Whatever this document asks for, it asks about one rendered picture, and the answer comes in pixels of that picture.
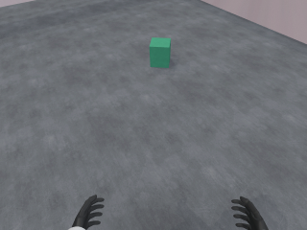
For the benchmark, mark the robot left hand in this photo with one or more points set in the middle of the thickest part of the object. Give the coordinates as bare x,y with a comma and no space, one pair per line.
84,215

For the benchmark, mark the carton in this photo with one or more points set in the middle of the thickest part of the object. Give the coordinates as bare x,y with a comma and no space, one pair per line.
160,52

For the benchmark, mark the robot right hand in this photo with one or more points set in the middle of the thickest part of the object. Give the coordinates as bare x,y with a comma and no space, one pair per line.
253,217

